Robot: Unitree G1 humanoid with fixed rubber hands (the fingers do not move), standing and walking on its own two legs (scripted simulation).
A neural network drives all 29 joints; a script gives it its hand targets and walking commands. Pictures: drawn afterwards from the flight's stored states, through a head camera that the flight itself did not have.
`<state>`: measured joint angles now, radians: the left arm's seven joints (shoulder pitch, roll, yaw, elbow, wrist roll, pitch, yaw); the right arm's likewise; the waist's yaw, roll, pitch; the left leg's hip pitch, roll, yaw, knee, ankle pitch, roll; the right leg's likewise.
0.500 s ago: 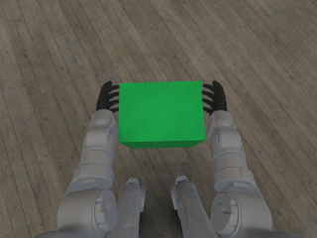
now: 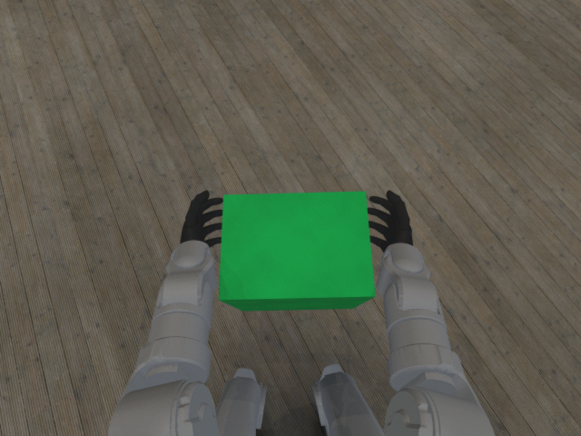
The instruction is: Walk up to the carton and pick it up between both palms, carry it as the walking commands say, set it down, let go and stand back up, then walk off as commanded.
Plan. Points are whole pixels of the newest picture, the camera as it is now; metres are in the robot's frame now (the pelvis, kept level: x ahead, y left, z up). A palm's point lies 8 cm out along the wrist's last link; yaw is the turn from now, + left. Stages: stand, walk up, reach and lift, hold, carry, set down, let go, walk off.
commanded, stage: reach and lift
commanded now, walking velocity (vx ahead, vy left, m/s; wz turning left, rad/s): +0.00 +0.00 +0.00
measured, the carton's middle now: (296, 258) +0.39 -0.01 -0.12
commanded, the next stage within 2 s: none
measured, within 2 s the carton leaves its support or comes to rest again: neither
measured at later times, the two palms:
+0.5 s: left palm (179, 233) +0.37 +0.14 +0.04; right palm (416, 235) +0.36 -0.15 +0.04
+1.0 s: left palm (162, 219) +0.35 +0.14 +0.11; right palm (447, 221) +0.34 -0.16 +0.11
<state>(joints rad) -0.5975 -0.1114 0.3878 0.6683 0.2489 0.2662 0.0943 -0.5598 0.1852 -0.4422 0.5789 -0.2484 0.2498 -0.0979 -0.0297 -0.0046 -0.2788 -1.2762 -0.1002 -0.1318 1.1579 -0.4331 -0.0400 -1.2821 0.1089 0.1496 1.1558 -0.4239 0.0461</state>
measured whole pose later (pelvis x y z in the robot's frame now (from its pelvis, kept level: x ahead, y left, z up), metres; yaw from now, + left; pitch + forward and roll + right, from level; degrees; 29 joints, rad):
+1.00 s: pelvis +0.03 +0.00 +0.10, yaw +0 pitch +8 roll +0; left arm -0.38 -0.19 0.35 0.49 0.33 0.46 0.01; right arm -0.36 0.18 -0.37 0.47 -0.31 0.45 -0.03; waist -0.03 0.00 -0.11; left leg -0.42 -0.06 -0.15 0.53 -0.23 -0.01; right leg -0.43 0.05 0.16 0.53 -0.23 0.02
